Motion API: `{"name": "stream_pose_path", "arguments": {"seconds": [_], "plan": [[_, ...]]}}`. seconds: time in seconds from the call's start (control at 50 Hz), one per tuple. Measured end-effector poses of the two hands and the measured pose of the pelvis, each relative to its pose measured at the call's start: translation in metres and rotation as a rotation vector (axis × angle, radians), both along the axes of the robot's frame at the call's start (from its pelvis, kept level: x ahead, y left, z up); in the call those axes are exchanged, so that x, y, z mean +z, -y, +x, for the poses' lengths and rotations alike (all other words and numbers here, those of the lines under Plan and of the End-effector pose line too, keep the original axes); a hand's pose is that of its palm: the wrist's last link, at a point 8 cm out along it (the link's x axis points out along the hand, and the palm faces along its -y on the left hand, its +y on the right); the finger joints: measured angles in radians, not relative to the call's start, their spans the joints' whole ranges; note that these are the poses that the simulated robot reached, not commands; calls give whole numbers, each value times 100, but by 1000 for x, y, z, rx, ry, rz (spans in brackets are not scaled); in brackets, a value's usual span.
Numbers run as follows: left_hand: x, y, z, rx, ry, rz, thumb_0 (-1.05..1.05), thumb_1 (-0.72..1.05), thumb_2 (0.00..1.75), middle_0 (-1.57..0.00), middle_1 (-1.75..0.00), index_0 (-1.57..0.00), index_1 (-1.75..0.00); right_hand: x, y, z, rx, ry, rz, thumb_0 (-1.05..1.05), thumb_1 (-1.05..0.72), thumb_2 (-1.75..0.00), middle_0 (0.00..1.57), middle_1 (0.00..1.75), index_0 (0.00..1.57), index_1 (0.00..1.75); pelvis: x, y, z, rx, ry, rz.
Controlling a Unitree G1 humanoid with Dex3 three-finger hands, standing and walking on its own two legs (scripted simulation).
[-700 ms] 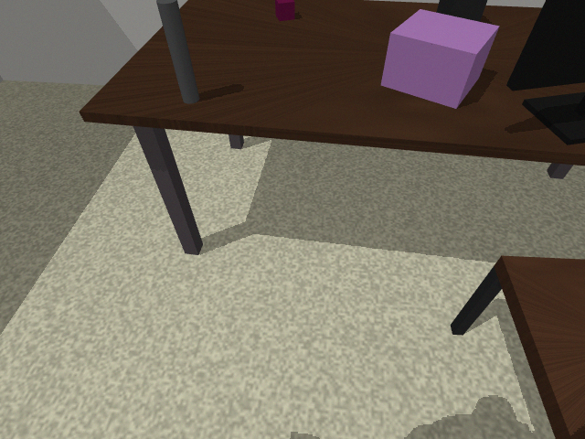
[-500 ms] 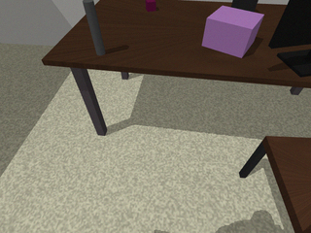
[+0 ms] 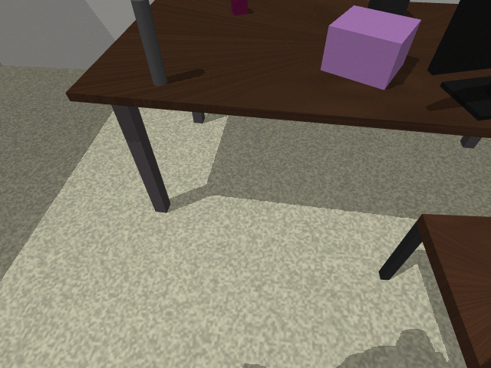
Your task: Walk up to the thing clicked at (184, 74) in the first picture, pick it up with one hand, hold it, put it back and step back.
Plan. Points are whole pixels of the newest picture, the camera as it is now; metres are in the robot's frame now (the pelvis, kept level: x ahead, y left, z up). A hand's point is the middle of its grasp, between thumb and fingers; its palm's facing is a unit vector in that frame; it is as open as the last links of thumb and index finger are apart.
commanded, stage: stand
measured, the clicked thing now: (150, 44) +0.96 +0.29 +0.07
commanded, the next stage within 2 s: walk up in 0.42 s
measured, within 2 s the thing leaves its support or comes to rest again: neither
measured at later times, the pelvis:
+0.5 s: pelvis +0.01 +0.00 +0.00, yaw +3 degrees
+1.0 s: pelvis +0.10 +0.14 -0.02, yaw +15 degrees
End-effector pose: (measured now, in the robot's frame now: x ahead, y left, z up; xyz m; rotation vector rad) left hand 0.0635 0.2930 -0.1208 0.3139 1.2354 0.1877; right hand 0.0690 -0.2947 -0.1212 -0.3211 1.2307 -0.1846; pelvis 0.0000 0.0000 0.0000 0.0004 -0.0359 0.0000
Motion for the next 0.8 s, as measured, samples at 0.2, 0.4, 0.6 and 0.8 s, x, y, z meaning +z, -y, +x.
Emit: {"name": "stream_pose_path", "arguments": {"seconds": [0.2,0.4,0.6,0.8], "plan": [[0,0,2,4,-3,3,0,91,90,-20,-30,-21,-30,0,0,6,4,2,0,1,-90,-90,21,30,20,30,0,1,4,1,-1,0],[1,1,9,0,10,3,0,91,90,-20,-30,-21,-30,1,2,12,6,10,-3,1,-90,-90,21,30,20,30,0,1,6,2,-3,0],[14,-59,-18,106,73,116,0,90,90,-21,-30,-21,-30,5,0,38,106,-35,-12,1,-90,-90,21,30,20,30,-8,-26,17,102,-6,-32],[-7,-170,-29,182,10,192,1,90,90,-20,-30,-21,-30,-8,-74,102,170,38,-44,1,-90,-90,20,30,20,30,-39,-103,53,189,17,-6]]}}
